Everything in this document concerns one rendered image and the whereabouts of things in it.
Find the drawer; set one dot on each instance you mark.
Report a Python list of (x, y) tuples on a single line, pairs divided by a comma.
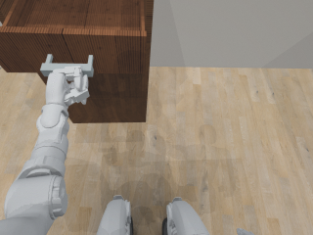
[(113, 31)]

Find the left robot upper arm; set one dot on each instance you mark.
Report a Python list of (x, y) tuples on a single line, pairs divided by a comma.
[(33, 204)]

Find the robot left shin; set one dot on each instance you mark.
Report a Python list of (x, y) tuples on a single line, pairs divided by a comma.
[(127, 228)]

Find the handle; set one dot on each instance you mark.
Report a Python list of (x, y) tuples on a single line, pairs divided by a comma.
[(48, 66)]

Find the left robot hand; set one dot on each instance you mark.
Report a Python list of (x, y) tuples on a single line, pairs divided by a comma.
[(58, 91)]

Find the left robot thigh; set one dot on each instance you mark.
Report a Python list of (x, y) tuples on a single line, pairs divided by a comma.
[(117, 214)]

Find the cabinet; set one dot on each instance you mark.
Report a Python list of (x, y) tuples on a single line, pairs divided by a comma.
[(113, 97)]

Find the left robot forearm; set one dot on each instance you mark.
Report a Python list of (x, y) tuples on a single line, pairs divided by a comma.
[(50, 151)]

